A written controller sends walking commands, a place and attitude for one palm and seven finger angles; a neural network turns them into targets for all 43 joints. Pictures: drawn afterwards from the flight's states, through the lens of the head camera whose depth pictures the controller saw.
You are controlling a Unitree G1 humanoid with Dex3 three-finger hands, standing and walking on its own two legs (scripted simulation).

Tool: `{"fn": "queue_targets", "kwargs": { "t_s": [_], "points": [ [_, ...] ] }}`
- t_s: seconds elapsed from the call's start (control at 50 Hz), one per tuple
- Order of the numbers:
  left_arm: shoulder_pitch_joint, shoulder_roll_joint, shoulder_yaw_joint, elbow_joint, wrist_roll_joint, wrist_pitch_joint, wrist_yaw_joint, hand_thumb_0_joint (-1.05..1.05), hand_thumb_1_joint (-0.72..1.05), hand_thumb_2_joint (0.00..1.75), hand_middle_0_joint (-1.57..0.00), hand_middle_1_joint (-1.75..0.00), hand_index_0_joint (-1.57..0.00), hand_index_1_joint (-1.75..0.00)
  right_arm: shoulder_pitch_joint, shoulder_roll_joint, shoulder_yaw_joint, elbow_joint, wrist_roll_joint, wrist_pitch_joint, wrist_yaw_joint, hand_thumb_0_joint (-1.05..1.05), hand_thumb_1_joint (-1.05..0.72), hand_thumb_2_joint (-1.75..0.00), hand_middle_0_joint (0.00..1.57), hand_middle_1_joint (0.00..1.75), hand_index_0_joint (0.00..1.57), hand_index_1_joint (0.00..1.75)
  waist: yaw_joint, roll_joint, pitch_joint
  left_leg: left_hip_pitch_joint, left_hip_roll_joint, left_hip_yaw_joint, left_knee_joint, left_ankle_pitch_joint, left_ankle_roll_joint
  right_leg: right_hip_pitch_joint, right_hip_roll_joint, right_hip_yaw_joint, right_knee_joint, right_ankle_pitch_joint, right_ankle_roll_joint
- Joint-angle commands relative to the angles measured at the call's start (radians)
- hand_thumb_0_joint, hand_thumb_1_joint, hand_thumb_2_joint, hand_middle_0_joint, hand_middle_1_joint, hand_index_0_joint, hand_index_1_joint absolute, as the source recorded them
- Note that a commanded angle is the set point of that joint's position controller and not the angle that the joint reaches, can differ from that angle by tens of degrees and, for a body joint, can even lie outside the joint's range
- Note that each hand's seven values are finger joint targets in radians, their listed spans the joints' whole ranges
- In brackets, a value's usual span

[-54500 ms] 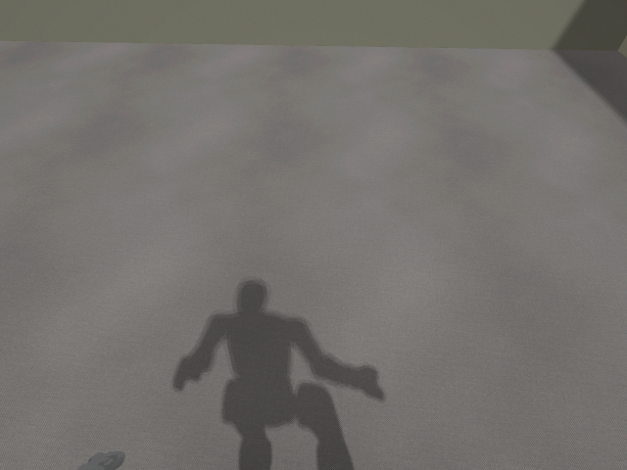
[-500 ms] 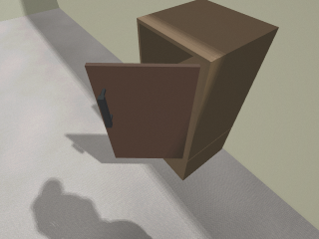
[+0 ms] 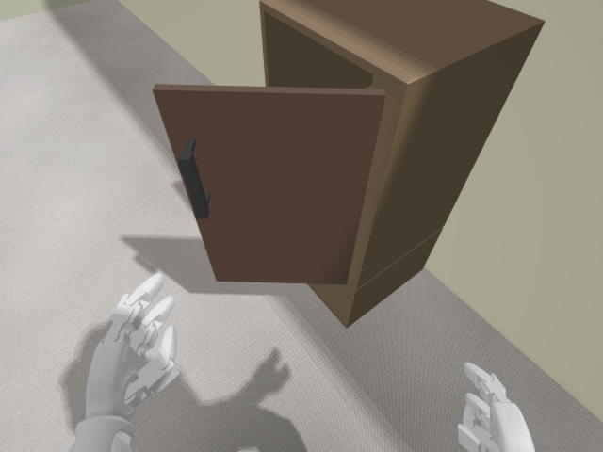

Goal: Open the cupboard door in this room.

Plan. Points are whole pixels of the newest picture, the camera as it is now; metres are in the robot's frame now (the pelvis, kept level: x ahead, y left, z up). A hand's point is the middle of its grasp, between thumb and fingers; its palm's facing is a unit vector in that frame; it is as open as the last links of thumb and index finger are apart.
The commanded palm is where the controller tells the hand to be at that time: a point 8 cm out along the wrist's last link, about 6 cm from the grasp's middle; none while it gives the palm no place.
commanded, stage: raise the hand with hooked fingers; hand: left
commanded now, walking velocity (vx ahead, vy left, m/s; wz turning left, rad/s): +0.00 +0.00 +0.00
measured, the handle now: (197, 180) +0.58 +0.23 -0.01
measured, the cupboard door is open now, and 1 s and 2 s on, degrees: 51 51 51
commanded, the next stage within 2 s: move the hooked fingers beside the handle in 1.84 s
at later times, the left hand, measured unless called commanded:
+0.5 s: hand (144, 384) +0.21 +0.21 -0.02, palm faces +0.01 -1.00 -0.04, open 10.6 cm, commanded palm +0.18 +0.27 -0.01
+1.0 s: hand (103, 361) +0.23 +0.27 +0.00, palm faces +0.04 -1.00 -0.06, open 13.5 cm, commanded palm +0.21 +0.32 +0.00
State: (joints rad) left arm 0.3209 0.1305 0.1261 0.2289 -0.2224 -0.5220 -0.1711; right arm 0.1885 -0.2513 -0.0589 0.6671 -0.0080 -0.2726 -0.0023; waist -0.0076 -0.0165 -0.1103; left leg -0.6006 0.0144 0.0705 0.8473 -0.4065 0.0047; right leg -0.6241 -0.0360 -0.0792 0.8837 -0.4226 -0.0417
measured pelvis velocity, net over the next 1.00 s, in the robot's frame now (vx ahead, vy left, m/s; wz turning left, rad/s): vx -0.02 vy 0.03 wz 0.01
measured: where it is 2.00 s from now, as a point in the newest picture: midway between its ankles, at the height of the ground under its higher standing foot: outside the picture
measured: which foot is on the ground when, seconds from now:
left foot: down 0.00-1.00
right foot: down 0.00-1.00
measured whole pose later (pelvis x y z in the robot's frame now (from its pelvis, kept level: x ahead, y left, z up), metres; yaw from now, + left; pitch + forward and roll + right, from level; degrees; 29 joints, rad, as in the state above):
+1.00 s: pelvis -0.02 +0.03 -0.04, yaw +1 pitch +15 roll -3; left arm 0.16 0.32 0.32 0.23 -0.32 -0.39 -0.39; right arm 0.23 -0.26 0.03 0.52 0.02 -0.22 -0.05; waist 0.00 0.02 -0.12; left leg -0.92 0.02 0.02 1.15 -0.50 0.04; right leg -0.88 -0.03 -0.12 1.09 -0.47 -0.02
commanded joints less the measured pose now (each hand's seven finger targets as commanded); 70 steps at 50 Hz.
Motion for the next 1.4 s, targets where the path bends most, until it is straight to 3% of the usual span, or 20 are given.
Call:
{"fn": "queue_targets", "kwargs": {
  "t_s": [0.0,0.02,0.04,0.06,0.1,0.12,0.16,0.18,0.22,0.28,0.36,0.38,0.42,0.58,0.78,0.92,1.24,1.28,1.3,1.38],
  "points": [
    [0.201,0.134,0.102,-0.032,-0.039,-0.191,-0.191,0.00,0.57,0.76,-0.22,-0.51,-0.22,-0.51,-0.100,-0.129,-0.051,-0.243,0.016,-0.030,0.023,0.00,-0.90,-0.90,0.20,0.30,0.20,0.30,0.092,-0.035,-0.157,-0.225,-0.057,-0.021,0.162,0.136,-0.009,-0.047,0.004,0.105,0.097,0.155,0.002],
    [0.149,0.138,0.111,-0.062,-0.065,-0.161,-0.203,0.00,0.55,0.75,-0.22,-0.53,-0.22,-0.53,-0.114,-0.121,-0.047,-0.276,0.033,-0.020,0.017,0.00,-0.90,-0.90,0.20,0.30,0.20,0.30,0.085,-0.062,-0.162,-0.273,-0.064,-0.014,0.156,-0.018,-0.008,-0.078,-0.003,0.139,0.042,-0.100,0.011],
    [0.092,0.155,0.106,-0.148,-0.087,-0.134,-0.201,0.00,0.53,0.74,-0.23,-0.54,-0.23,-0.54,-0.136,-0.134,-0.043,-0.331,0.040,-0.018,0.002,0.00,-0.90,-0.90,0.20,0.30,0.20,0.30,0.078,-0.037,-0.154,-0.306,-0.063,-0.018,0.185,-0.054,0.004,-0.101,-0.004,0.170,0.027,-0.183,0.015],
    [0.039,0.179,0.121,-0.240,-0.095,-0.112,-0.185,0.00,0.50,0.73,-0.23,-0.55,-0.23,-0.55,-0.121,-0.132,-0.040,-0.347,0.039,-0.017,-0.009,0.00,-0.90,-0.90,0.20,0.30,0.20,0.30,0.068,0.006,-0.196,-0.288,-0.057,-0.027,0.209,-0.004,0.015,-0.097,0.002,0.175,0.038,-0.126,0.014],
    [-0.018,0.224,0.156,-0.408,-0.097,-0.092,-0.148,0.00,0.46,0.71,-0.23,-0.58,-0.23,-0.58,-0.055,-0.118,-0.039,-0.342,0.034,0.000,-0.025,0.00,-0.90,-0.90,0.20,0.30,0.20,0.30,0.047,0.025,-0.313,-0.260,-0.034,-0.041,0.246,0.065,0.023,-0.054,0.010,0.188,0.060,-0.027,0.023],
    [-0.015,0.200,0.137,-0.431,-0.090,-0.089,-0.133,0.00,0.43,0.70,-0.23,-0.60,-0.23,-0.60,-0.042,-0.101,-0.035,-0.335,0.037,0.005,-0.032,0.00,-0.90,-0.90,0.20,0.30,0.20,0.30,0.030,0.017,-0.294,-0.261,-0.028,-0.049,0.253,0.057,0.023,-0.061,0.011,0.191,0.048,-0.035,0.027],
    [-0.087,0.213,0.110,-0.539,-0.062,-0.094,-0.114,0.00,0.39,0.68,-0.24,-0.63,-0.24,-0.63,-0.014,-0.106,-0.024,-0.316,0.031,0.008,-0.047,0.00,-0.90,-0.90,0.20,0.30,0.20,0.30,-0.005,0.089,-0.297,-0.230,-0.012,-0.066,0.269,0.117,0.032,-0.103,0.024,0.155,0.084,0.073,0.018],
    [-0.131,0.216,0.089,-0.547,-0.060,-0.087,-0.121,0.00,0.36,0.67,-0.24,-0.64,-0.24,-0.64,-0.003,-0.111,-0.015,-0.301,0.026,0.010,-0.052,0.00,-0.90,-0.90,0.20,0.30,0.20,0.30,-0.032,0.075,-0.280,-0.232,-0.006,-0.078,0.284,0.129,0.034,-0.128,0.035,0.147,0.099,0.104,0.020],
    [-0.101,0.215,0.092,-0.476,-0.053,-0.060,-0.141,0.00,0.32,0.65,-0.24,-0.68,-0.24,-0.68,0.000,-0.109,-0.013,-0.267,0.031,0.005,-0.063,0.00,-0.90,-0.90,0.20,0.30,0.20,0.30,-0.042,0.071,-0.269,-0.249,0.000,-0.084,0.294,0.129,0.033,-0.141,0.035,0.134,0.097,0.113,0.023],
    [-0.097,0.227,0.109,-0.343,-0.078,0.019,-0.189,0.00,0.25,0.62,-0.25,-0.72,-0.25,-0.72,-0.017,-0.119,0.000,-0.246,0.039,-0.001,-0.073,0.00,-0.90,-0.90,0.20,0.30,0.20,0.30,-0.031,0.056,-0.241,-0.276,-0.003,-0.101,0.275,0.096,0.029,-0.146,0.046,0.111,0.092,0.050,0.019],
    [-0.021,0.266,0.202,-0.313,-0.114,0.112,-0.201,0.00,0.15,0.58,-0.25,-0.78,-0.25,-0.78,-0.034,-0.108,-0.001,-0.268,0.049,0.007,-0.071,0.00,-0.90,-0.90,0.20,0.30,0.20,0.30,0.024,0.028,-0.327,-0.273,-0.014,-0.091,0.225,0.109,0.026,-0.035,0.026,0.119,0.052,0.035,0.033],
    [-0.012,0.286,0.235,-0.279,-0.123,0.127,-0.195,0.00,0.13,0.57,-0.25,-0.80,-0.25,-0.80,-0.046,-0.105,0.000,-0.265,0.048,0.011,-0.071,0.00,-0.90,-0.90,0.20,0.30,0.20,0.30,0.040,0.012,-0.314,-0.271,-0.012,-0.100,0.214,0.121,0.023,-0.025,0.032,0.107,0.058,0.042,0.027],
    [-0.020,0.284,0.248,-0.315,-0.128,0.115,-0.177,0.00,0.08,0.55,-0.26,-0.82,-0.26,-0.82,-0.041,-0.098,0.000,-0.265,0.045,0.007,-0.067,0.00,-0.90,-0.90,0.20,0.30,0.20,0.30,0.043,0.016,-0.326,-0.264,-0.014,-0.097,0.196,0.122,0.022,-0.013,0.024,0.105,0.051,0.040,0.031],
    [-0.127,0.283,0.208,-0.245,-0.112,0.019,-0.170,0.00,-0.10,0.47,-0.27,-0.94,-0.27,-0.94,0.001,-0.132,0.003,-0.250,0.041,-0.013,-0.068,0.00,-0.90,-0.90,0.20,0.30,0.20,0.30,0.005,0.022,-0.202,-0.258,-0.013,-0.106,0.151,0.007,0.025,-0.143,0.034,0.070,0.042,-0.116,0.019],
    [-0.188,0.347,0.257,-0.249,-0.115,0.033,-0.186,0.00,-0.34,0.37,-0.29,-1.10,-0.29,-1.10,0.043,-0.158,0.006,-0.256,0.041,-0.005,-0.071,0.00,-0.90,-0.90,0.20,0.30,0.20,0.30,0.013,0.113,-0.257,-0.130,-0.010,-0.127,0.094,0.092,0.013,-0.138,0.053,0.011,0.081,0.031,0.006],
    [-0.260,0.368,0.274,-0.181,-0.117,0.072,-0.219,0.00,-0.50,0.30,-0.30,-1.20,-0.30,-1.20,0.052,-0.168,0.016,-0.267,0.042,0.016,-0.065,0.00,-0.90,-0.90,0.20,0.30,0.20,0.30,-0.001,0.100,-0.241,-0.120,-0.006,-0.132,0.087,0.100,0.006,-0.146,0.057,0.003,0.070,0.049,0.010],
    [-0.433,0.496,0.383,-0.059,-0.159,0.106,-0.323,0.00,-0.50,0.30,-0.30,-1.20,-0.30,-1.20,0.078,-0.185,0.023,-0.246,0.044,0.018,-0.072,0.00,-0.90,-0.90,0.20,0.30,0.20,0.30,0.002,0.114,-0.306,-0.074,-0.002,-0.136,0.094,0.208,0.000,-0.121,0.063,0.006,0.068,0.123,0.008],
    [-0.450,0.521,0.399,-0.038,-0.159,0.112,-0.330,0.00,-0.50,0.30,-0.30,-1.20,-0.30,-1.20,0.084,-0.189,0.024,-0.246,0.043,0.019,-0.072,0.00,-0.90,-0.90,0.20,0.30,0.20,0.30,0.005,0.142,-0.305,-0.071,-0.002,-0.133,0.096,0.229,-0.001,-0.121,0.065,0.007,0.072,0.133,0.003],
    [-0.455,0.527,0.408,-0.021,-0.163,0.115,-0.336,0.00,-0.50,0.30,-0.30,-1.20,-0.30,-1.20,0.088,-0.189,0.024,-0.245,0.044,0.023,-0.071,0.00,-0.90,-0.90,0.20,0.30,0.20,0.30,0.004,0.112,-0.308,-0.075,-0.002,-0.131,0.093,0.224,0.001,-0.107,0.064,0.008,0.063,0.136,0.006],
    [-0.439,0.496,0.384,-0.009,-0.175,0.113,-0.355,0.00,-0.50,0.30,-0.30,-1.20,-0.30,-1.20,0.094,-0.191,0.019,-0.253,0.046,0.021,-0.067,0.00,-0.90,-0.90,0.20,0.30,0.20,0.30,0.005,0.111,-0.321,-0.066,-0.002,-0.130,0.093,0.243,0.004,-0.104,0.065,0.009,0.063,0.148,0.006]
  ]
}}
